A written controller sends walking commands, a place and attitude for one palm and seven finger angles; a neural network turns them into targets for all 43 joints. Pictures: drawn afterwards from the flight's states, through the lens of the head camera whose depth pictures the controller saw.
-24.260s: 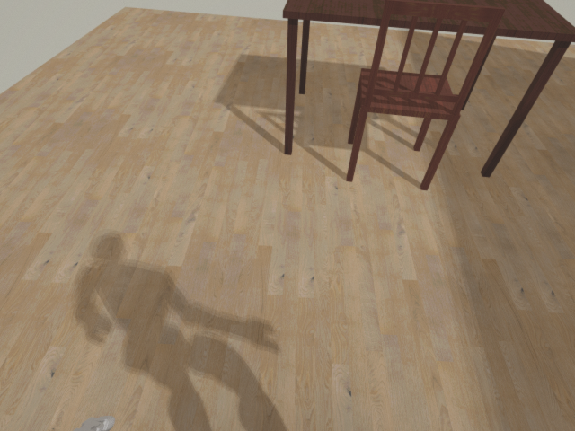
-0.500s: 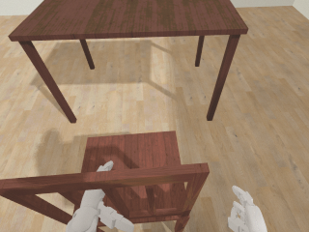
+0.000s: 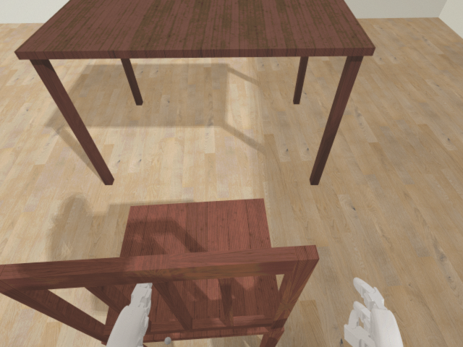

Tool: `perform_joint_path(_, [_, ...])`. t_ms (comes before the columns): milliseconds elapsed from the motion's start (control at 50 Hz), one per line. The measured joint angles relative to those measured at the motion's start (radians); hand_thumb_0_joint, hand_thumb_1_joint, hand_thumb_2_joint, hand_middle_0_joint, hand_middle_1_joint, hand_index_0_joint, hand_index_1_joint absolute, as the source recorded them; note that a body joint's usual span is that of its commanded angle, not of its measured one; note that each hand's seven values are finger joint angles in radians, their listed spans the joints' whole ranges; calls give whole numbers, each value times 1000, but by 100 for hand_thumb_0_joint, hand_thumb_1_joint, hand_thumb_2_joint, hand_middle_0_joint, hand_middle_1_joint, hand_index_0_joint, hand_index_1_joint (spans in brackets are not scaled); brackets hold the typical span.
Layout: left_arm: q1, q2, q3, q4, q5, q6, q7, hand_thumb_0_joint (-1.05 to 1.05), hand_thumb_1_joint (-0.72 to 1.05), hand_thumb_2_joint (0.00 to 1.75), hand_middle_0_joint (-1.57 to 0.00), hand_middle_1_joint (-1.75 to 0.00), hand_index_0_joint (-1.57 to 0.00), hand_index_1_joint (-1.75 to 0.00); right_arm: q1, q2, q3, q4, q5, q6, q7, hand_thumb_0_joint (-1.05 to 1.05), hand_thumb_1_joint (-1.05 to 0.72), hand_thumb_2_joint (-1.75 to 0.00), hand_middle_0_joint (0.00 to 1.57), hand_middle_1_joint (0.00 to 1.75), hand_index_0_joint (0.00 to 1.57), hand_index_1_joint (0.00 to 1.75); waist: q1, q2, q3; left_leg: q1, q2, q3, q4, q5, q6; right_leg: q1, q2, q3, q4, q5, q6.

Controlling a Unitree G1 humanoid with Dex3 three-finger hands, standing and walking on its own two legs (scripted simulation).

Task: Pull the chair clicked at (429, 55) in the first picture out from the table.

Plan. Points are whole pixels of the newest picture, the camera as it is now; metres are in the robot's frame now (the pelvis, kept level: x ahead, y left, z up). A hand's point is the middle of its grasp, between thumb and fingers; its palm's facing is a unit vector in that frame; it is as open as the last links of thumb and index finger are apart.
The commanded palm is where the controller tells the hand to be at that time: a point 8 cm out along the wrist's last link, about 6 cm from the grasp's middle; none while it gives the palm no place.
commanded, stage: draw the fingers out of the gap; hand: left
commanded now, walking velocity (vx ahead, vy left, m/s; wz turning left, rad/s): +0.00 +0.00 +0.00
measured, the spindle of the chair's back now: (177, 305) +0.21 +0.11 -0.04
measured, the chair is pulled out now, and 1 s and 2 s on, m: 0.62 0.62 0.61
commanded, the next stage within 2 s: draw the hand back to the body in 0.38 s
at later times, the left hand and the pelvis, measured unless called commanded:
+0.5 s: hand out of the picture +0.08 +0.11 +0.00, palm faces -0.05 -0.99 -0.14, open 17.5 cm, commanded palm +0.05 +0.16 +0.02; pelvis -0.02 +0.01 -0.01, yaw +0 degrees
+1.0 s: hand out of the picture +0.08 +0.16 +0.05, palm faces +0.06 -0.99 -0.14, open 16.9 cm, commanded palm +0.06 +0.22 +0.11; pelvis -0.04 +0.00 -0.02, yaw +1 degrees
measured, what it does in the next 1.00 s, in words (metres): stands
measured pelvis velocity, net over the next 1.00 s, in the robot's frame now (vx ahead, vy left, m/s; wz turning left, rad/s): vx -0.04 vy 0.00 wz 0.01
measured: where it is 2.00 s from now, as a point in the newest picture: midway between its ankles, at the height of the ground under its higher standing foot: outside the picture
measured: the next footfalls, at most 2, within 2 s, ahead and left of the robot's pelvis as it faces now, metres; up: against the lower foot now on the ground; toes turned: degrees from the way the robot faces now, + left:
none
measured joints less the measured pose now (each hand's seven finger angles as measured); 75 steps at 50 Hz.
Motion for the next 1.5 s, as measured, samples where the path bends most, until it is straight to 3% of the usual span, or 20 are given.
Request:
perform_joint_path(520, [277,8,-54,-183,55,-33,-10,-1,-54,20,0,0,0,0,9,18,-5,-75,9,0,-11,2,-90,-90,21,30,20,30,23,-6,-33,-75,-1,0,112,-31,9,-68,-2,5,91,-17,5])
perform_joint_path(600, [290,1,1,-187,-47,-153,-23,-3,-52,21,0,0,-1,0,6,23,-9,-62,12,-41,-11,2,-90,-90,21,30,20,30,25,-14,-25,-109,0,-8,144,-39,5,-97,-1,-2,116,-22,3])
perform_joint_path(680, [296,16,21,-175,-101,-243,-42,-3,-52,22,0,0,-6,-3,0,28,-14,-33,16,-72,-3,2,-90,-90,21,30,20,30,28,-15,-10,-131,3,-18,170,-45,1,-112,2,-11,133,-26,-1])
perform_joint_path(820, [302,81,76,-191,-148,-336,-65,-2,-53,21,0,0,-10,-5,-9,45,-21,36,29,-90,-1,2,-90,-90,21,30,20,30,38,8,9,-117,8,-27,172,-40,-2,-92,7,-20,127,-19,-5])
perform_joint_path(1020, [222,130,179,-160,-211,-408,-105,-2,-51,22,-1,-1,-13,-7,-24,43,-6,120,43,-151,-12,2,-90,-90,21,30,20,30,51,28,44,-62,14,-39,122,-1,-13,-31,14,-33,75,17,-15])
perform_joint_path(1080, [165,186,209,-190,-113,-331,-16,-2,-46,24,-2,-2,-12,-7,-16,33,1,141,27,-137,-32,2,-90,-90,21,30,20,30,75,34,53,7,19,-41,72,19,-21,38,20,-37,25,36,-19])
perform_joint_path(1140, [145,214,212,-174,-59,-236,29,-2,-38,28,-3,-3,-18,-11,-24,23,16,149,15,-118,-42,2,-90,-90,21,30,20,30,68,53,63,91,22,-39,4,45,-20,123,24,-39,-41,59,-21])
perform_joint_path(1300, [74,230,220,-115,-44,-157,58,-1,-12,41,-6,-8,-30,-20,-52,14,37,156,-2,-126,-56,2,-90,-90,21,30,20,30,77,48,128,257,33,-29,-160,118,-24,281,38,-35,-194,127,-30])
perform_joint_path(1500, [26,257,325,-135,-52,-166,80,-1,23,58,-12,-16,-43,-32,-74,-14,36,204,-9,-161,-50,2,-90,-90,21,30,20,30,112,63,191,372,31,-29,-298,177,-28,391,38,-40,-314,173,-31])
